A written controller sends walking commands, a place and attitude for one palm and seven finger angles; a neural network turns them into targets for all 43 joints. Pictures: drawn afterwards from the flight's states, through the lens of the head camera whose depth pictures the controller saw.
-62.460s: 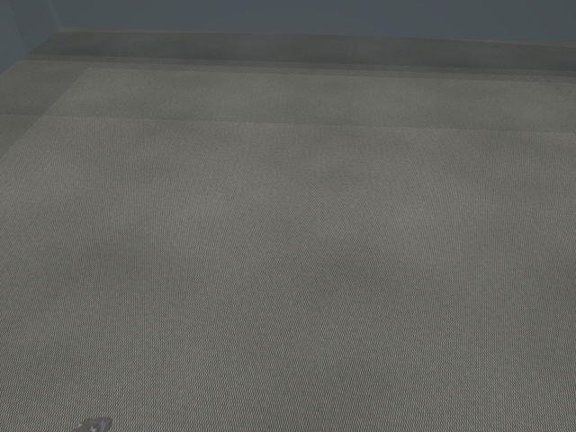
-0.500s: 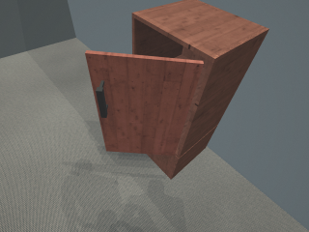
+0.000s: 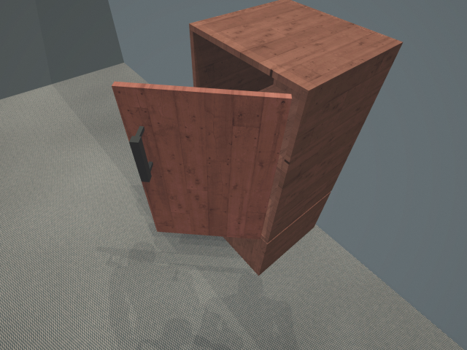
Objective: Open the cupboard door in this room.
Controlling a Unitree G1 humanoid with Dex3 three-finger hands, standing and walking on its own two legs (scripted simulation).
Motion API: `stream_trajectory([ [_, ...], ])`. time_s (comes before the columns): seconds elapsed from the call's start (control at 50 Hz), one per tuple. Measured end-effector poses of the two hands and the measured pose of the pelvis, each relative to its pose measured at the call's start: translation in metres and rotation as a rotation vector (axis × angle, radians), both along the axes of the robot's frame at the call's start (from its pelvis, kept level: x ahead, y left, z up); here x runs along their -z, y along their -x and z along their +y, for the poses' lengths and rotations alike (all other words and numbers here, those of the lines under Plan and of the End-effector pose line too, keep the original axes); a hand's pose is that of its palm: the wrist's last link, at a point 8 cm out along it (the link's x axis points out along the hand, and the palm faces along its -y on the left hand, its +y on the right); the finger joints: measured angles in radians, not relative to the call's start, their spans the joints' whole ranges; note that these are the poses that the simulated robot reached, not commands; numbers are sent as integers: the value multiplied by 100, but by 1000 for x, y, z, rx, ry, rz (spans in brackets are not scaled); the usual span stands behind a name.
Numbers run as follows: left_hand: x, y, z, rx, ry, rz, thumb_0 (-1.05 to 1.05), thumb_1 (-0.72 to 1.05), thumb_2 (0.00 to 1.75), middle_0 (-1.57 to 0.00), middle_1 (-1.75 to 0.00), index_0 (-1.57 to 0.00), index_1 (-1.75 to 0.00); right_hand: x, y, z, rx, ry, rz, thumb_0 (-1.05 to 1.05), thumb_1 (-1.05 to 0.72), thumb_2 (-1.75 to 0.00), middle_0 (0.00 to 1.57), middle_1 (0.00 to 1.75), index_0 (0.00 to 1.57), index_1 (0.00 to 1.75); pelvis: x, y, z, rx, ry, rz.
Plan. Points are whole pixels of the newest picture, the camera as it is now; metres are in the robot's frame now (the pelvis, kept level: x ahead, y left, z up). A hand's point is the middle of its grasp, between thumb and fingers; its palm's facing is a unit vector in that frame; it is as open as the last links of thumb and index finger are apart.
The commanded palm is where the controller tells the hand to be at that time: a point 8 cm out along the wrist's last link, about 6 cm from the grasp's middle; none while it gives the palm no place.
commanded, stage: come to a stop and stand still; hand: left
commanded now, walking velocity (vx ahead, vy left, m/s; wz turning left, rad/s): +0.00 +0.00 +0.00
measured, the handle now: (143, 154) +0.54 +0.26 -0.02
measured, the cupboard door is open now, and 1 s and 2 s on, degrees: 46 46 46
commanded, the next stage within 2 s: look again from close up in 0.46 s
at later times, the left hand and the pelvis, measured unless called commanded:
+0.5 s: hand out of the picture -0.01 +0.13 -0.18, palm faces +0.04 -0.98 -0.18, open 7.4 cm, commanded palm none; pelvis +0.01 -0.03 +0.00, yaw +0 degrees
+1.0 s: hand out of the picture +0.01 +0.16 -0.17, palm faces +0.02 -0.97 -0.23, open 7.4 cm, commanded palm none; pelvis +0.00 -0.02 +0.00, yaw +0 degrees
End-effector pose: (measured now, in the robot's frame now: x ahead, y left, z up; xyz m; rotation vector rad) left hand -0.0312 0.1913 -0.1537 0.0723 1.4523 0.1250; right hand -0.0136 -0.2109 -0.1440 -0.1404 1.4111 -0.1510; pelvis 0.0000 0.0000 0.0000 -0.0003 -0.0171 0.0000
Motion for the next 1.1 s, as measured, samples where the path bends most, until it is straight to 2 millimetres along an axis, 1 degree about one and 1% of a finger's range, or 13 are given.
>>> stream_trajectory([
  [0.08,-1,0,-7,-3,1,5,1,91,90,-20,-30,-20,-30,-1,-4,-8,-5,3,1,1,-92,-90,20,30,20,30,0,-2,-6,-2,-1,2],
  [0.18,-2,-3,-10,-3,-10,1,1,91,90,-20,-30,-20,-30,0,-4,-13,-6,-3,12,0,-91,-90,20,30,20,30,-1,-4,-14,-4,-2,2],
  [0.4,-6,-17,-9,5,-48,-26,1,91,90,-20,-29,-19,-30,3,1,-15,0,-33,38,0,-91,-90,20,30,20,30,-1,-8,-25,-7,-5,5],
  [0.56,-8,-21,-12,4,-61,-36,1,91,90,-20,-29,-19,-30,5,2,-19,1,-43,42,0,-91,-90,20,30,20,30,-2,-10,-32,-7,-7,5],
  [0.68,-7,-20,-7,25,-78,-51,1,91,90,-20,-30,-20,-30,11,-4,-28,2,-29,-7,1,-92,-90,20,30,20,30,5,-3,-27,-11,15,18],
  [0.78,-10,-27,4,28,-98,-78,1,91,90,-20,-30,-20,-30,14,-9,-24,-11,-37,-49,1,-91,-90,20,30,20,30,6,-2,-22,-8,3,3],
  [0.9,-14,-36,13,33,-113,-111,1,91,90,-20,-30,-20,-30,15,-8,-20,-28,-45,-49,1,-92,-90,20,30,20,30,5,0,-19,-4,-7,-4],
  [1.1,-13,-37,14,37,-101,-92,1,91,90,-20,-30,-20,-30,11,-5,-20,-33,-40,-19,0,-91,-90,20,30,20,30,3,0,-19,0,-12,1],
])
